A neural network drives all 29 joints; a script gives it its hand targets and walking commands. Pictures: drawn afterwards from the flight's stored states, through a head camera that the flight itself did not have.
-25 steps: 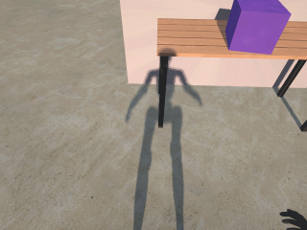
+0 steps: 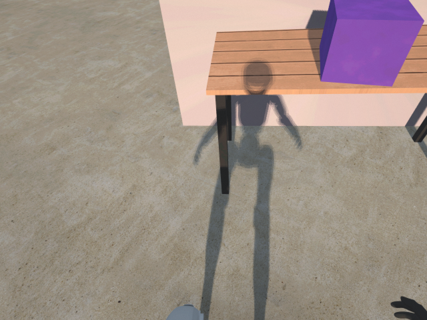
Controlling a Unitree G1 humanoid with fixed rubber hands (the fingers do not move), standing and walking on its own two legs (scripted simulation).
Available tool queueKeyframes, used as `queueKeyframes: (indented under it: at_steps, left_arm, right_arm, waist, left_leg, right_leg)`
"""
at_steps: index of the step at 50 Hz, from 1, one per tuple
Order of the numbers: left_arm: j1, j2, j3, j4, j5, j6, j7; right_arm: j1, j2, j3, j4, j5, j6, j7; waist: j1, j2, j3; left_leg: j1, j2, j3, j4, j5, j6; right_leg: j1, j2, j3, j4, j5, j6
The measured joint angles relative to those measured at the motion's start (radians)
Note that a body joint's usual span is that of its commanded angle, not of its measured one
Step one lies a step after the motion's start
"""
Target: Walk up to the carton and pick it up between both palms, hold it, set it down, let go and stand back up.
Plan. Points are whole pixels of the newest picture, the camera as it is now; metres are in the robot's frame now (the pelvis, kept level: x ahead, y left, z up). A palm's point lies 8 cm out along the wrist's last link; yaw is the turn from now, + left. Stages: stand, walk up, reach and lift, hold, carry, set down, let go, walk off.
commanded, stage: walk up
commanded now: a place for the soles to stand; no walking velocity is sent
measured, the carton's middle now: (360, 36) +1.08 -0.43 +0.05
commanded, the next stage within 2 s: none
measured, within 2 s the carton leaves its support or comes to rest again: neither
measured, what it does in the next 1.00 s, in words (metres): walks ahead: left foot, then right foot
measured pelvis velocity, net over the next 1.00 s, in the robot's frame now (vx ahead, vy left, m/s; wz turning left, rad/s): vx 0.27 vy -0.06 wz -0.04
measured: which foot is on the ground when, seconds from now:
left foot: up 0.00-0.28, down 0.30-0.80, up 0.82-1.00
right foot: down 0.00-0.30, up 0.32-0.76, down 0.78-1.00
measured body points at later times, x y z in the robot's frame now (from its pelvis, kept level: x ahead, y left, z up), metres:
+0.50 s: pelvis +0.14 +0.05 -0.01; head +0.14 +0.08 +0.44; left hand +0.23 +0.37 -0.13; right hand +0.26 -0.30 -0.04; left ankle +0.19 +0.15 -0.72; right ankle +0.17 -0.10 -0.67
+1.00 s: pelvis +0.27 -0.06 -0.01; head +0.30 -0.06 +0.44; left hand +0.34 +0.28 -0.10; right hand +0.41 -0.39 -0.08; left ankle +0.30 +0.09 -0.67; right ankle +0.34 -0.15 -0.72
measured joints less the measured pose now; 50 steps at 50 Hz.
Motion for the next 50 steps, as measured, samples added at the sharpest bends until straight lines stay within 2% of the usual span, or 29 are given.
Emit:
queueKeyframes:
  at_steps: [7,13,15,16,19,22,26,33,37,39,41,43,45,50]
  left_arm:
    - [0.001,0.0,0.0,0.0,0.0,0.0,0.0]
    - [0.001,0.0,0.0,0.0,0.0,0.001,-0.001]
    - [0.0,0.0,0.0,0.0,0.0,0.001,-0.001]
    - [-0.004,-0.002,0.0,0.0,0.0,0.002,-0.001]
    - [-0.007,-0.005,0.0,0.0,0.0,0.013,-0.002]
    - [-0.014,0.009,0.0,-0.001,0.0,0.015,-0.011]
    - [-0.022,0.026,0.0,-0.001,0.0,0.028,-0.024]
    - [-0.037,0.031,0.0,-0.001,0.0,0.036,-0.037]
    - [-0.052,0.031,0.0,-0.001,0.0,0.036,-0.041]
    - [-0.052,0.033,0.0,-0.001,0.0,0.034,-0.041]
    - [-0.054,0.028,0.001,-0.001,0.0,0.021,-0.03]
    - [-0.054,0.026,0.001,-0.001,0.0,0.019,-0.018]
    - [-0.053,0.025,0.001,-0.001,0.0,0.019,-0.008]
    - [-0.044,0.025,0.0,-0.001,0.0,0.019,0.001]
  right_arm:
    - [0.0,0.0,0.0,0.003,0.0,0.004,0.0]
    - [0.001,-0.001,0.0,0.003,0.0,-0.012,0.0]
    - [0.001,-0.002,0.0,0.003,0.0,-0.031,-0.002]
    - [0.001,-0.001,0.0,0.003,0.0,-0.04,-0.005]
    - [0.003,0.007,0.0,0.007,0.0,-0.041,-0.008]
    - [0.004,0.007,0.0,0.007,0.0,-0.041,-0.008]
    - [0.007,0.007,0.0,0.007,0.0,-0.041,-0.008]
    - [0.008,0.008,0.0,0.007,0.0,-0.042,-0.008]
    - [0.008,0.008,0.0,0.007,0.0,-0.045,-0.008]
    - [0.008,0.007,0.0,0.007,0.0,-0.045,-0.008]
    - [0.008,0.008,0.0,0.008,0.0,-0.04,-0.009]
    - [0.007,0.012,0.0,0.009,0.0,-0.03,-0.01]
    - [0.008,0.012,0.0,0.009,0.0,-0.029,-0.01]
    - [0.009,0.011,0.0,0.008,0.0,-0.028,-0.01]
  waist:
    - [0.0,0.006,-0.001]
    - [-0.002,0.006,-0.005]
    - [-0.005,0.005,-0.006]
    - [-0.006,0.001,0.005]
    - [-0.023,-0.021,0.011]
    - [-0.051,-0.037,0.022]
    - [-0.067,-0.054,0.032]
    - [-0.067,-0.064,0.035]
    - [-0.067,-0.065,0.022]
    - [-0.064,-0.066,0.013]
    - [-0.052,-0.039,0.025]
    - [-0.031,-0.036,0.025]
    - [-0.013,-0.035,0.025]
    - [-0.006,-0.033,0.026]
  left_leg:
    - [-0.02,0.0,-0.001,-0.07,0.038,0.0]
    - [0.079,0.0,-0.002,-0.291,0.038,0.0]
    - [0.153,-0.002,-0.002,-0.389,0.067,0.005]
    - [0.161,-0.004,0.005,-0.375,0.121,0.017]
    - [0.189,-0.004,0.03,-0.34,0.082,0.036]
    - [0.221,0.0,0.031,-0.341,0.05,0.039]
    - [0.257,-0.001,0.031,-0.341,0.019,0.039]
    - [0.333,0.0,0.031,-0.341,-0.051,0.037]
    - [0.352,0.002,0.031,-0.341,-0.087,0.002]
    - [0.359,0.004,0.032,-0.33,-0.112,-0.013]
    - [0.333,0.034,0.027,-0.234,-0.13,-0.011]
    - [0.26,0.018,0.027,-0.087,-0.136,-0.009]
    - [0.183,0.0,0.026,-0.006,-0.137,-0.009]
    - [0.058,-0.001,0.025,-0.011,-0.139,-0.009]
  right_leg:
    - [0.088,0.028,-0.001,-0.036,-0.043,-0.002]
    - [0.15,0.039,-0.001,-0.032,-0.107,0.017]
    - [0.147,0.037,0.002,0.03,-0.156,0.022]
    - [0.132,0.036,0.014,0.099,-0.178,0.022]
    - [0.034,0.036,0.051,0.33,-0.179,0.022]
    - [-0.048,0.02,0.059,0.403,-0.146,0.023]
    - [-0.128,-0.018,0.061,0.403,-0.078,0.035]
    - [-0.185,-0.066,0.062,0.356,-0.018,0.05]
    - [-0.175,-0.087,0.062,0.207,-0.017,0.05]
    - [-0.14,-0.087,0.06,0.118,0.002,0.05]
    - [-0.137,-0.065,0.039,0.149,0.011,0.06]
    - [-0.137,-0.056,0.033,0.156,-0.009,0.057]
    - [-0.126,-0.049,0.029,0.13,-0.009,0.047]
    - [-0.088,-0.035,0.008,0.095,-0.02,0.024]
